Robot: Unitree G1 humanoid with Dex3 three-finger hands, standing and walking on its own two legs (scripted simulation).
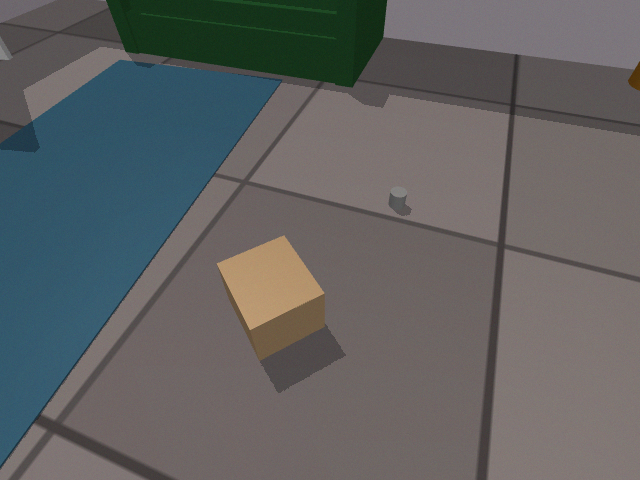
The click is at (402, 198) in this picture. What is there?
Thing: low tin
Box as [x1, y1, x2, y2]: [388, 186, 406, 209]
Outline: 402,187 393,187 390,191 388,203 392,208 399,209 404,205 406,190
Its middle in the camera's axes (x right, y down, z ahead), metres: +0.37 -0.20 +1.79
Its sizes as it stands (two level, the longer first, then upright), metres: 0.076 0.076 0.078
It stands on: the floor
